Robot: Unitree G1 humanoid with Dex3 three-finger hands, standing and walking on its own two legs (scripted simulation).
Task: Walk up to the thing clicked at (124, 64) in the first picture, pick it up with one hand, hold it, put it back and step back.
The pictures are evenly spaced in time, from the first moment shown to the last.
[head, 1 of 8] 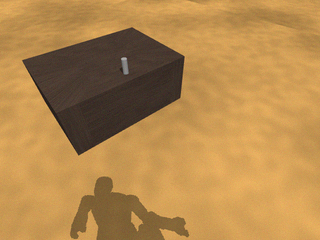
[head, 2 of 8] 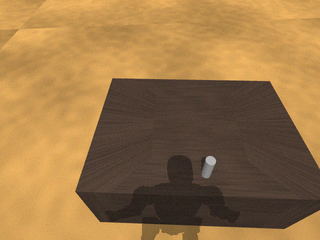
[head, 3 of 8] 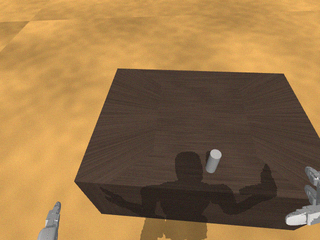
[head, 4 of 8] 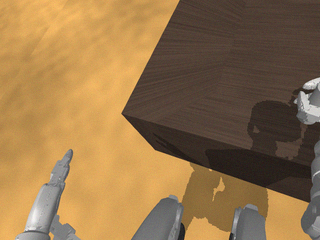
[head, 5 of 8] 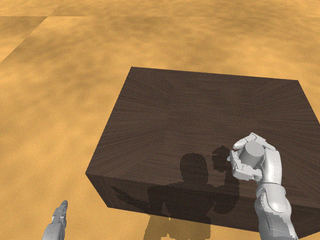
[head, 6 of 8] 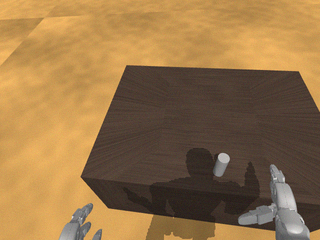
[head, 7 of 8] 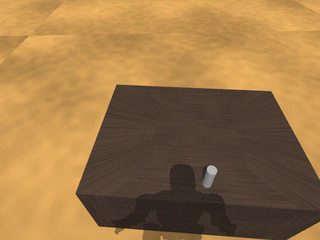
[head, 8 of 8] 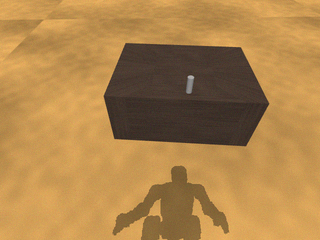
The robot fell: no
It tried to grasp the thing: yes
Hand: right
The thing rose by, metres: 0.28
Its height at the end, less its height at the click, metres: +0.00
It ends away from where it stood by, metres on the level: 0.01
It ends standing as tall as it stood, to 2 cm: yes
